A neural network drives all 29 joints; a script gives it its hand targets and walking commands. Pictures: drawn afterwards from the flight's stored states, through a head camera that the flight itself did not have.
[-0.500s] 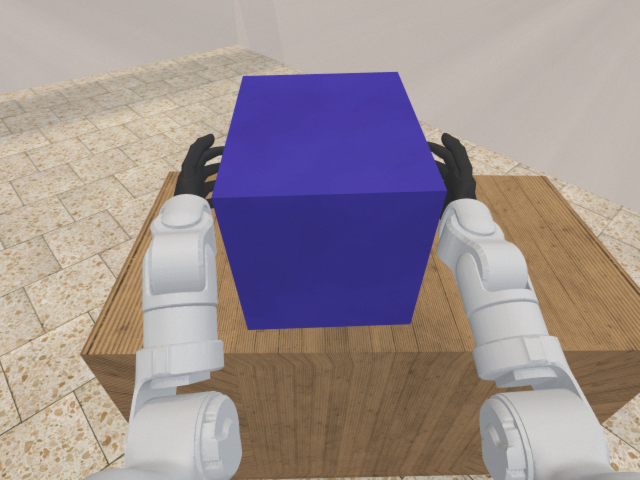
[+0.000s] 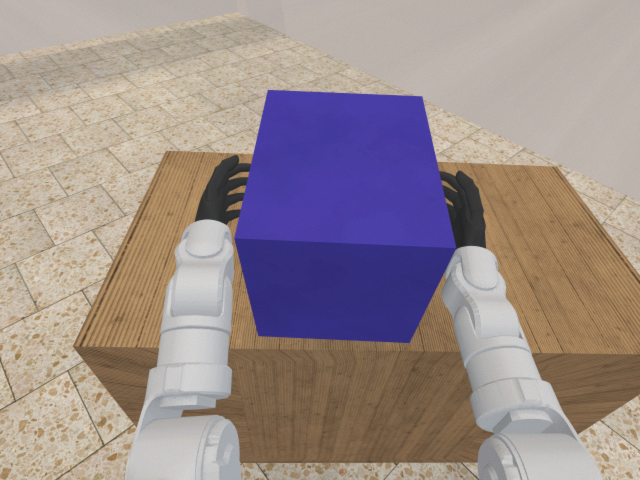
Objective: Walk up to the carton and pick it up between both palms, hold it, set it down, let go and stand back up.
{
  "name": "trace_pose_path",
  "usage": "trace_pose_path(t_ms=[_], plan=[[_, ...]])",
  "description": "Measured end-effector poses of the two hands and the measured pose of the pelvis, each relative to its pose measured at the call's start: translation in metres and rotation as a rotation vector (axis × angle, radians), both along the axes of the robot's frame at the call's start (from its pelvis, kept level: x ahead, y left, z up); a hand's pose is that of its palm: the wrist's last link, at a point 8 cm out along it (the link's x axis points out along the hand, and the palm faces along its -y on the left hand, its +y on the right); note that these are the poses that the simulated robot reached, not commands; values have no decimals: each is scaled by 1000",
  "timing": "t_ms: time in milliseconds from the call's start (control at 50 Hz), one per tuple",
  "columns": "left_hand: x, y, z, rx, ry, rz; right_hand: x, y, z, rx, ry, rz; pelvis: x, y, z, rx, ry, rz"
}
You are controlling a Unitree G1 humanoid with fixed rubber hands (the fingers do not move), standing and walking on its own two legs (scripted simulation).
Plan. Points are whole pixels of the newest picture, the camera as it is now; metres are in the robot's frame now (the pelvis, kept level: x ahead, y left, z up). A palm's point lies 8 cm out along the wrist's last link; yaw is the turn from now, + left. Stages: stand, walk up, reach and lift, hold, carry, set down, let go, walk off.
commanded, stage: set down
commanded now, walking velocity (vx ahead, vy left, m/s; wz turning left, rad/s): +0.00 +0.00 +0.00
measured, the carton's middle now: (339, 217) +0.42 -0.02 +0.10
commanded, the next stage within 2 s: none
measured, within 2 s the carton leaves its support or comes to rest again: neither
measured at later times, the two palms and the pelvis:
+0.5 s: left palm (224, 214) +0.39 +0.13 +0.14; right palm (463, 242) +0.35 -0.17 +0.13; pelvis +0.00 +0.01 +0.00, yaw -1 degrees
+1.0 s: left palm (247, 214) +0.42 +0.10 +0.11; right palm (475, 248) +0.35 -0.20 +0.11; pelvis +0.00 +0.01 +0.00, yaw -2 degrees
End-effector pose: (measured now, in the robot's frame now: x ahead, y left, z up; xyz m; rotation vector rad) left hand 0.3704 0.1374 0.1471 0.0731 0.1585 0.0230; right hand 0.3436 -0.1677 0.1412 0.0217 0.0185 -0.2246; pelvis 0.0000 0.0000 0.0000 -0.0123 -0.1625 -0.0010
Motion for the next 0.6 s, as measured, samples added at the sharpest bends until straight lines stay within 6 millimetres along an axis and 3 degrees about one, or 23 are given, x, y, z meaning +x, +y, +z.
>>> trace_pose_path(t_ms=[320, 600], plan=[[19, -9, 12, 29, -6, -47, 6, -7, 9, -4, -8, -44, 5, 11, 0, -2, 11, -16], [27, -10, -20, 22, 66, -55, 11, -8, -20, 0, 57, -55, 1, 11, 1, -3, 69, -16]])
